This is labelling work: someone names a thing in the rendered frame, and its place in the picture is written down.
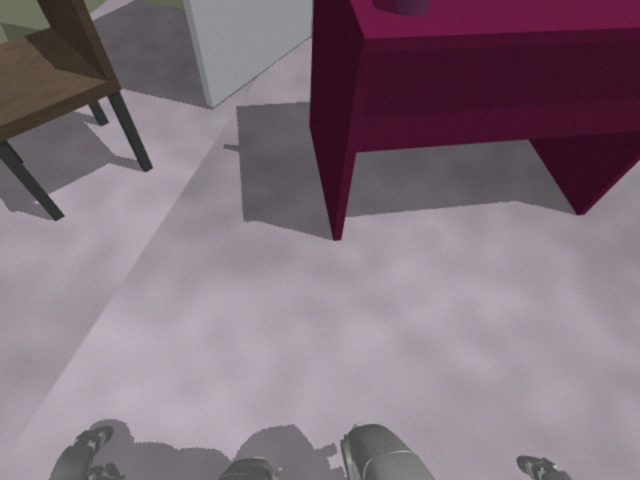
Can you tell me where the right robot hand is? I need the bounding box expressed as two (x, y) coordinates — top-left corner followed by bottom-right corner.
(517, 456), (573, 480)

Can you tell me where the desk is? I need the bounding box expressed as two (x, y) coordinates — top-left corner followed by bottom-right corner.
(309, 0), (640, 241)

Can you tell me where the left robot hand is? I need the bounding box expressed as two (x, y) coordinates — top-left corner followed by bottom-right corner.
(49, 426), (126, 480)

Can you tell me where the chair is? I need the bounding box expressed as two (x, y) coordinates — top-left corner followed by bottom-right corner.
(0, 0), (153, 221)

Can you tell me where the mug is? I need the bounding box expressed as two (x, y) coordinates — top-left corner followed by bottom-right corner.
(393, 0), (431, 17)

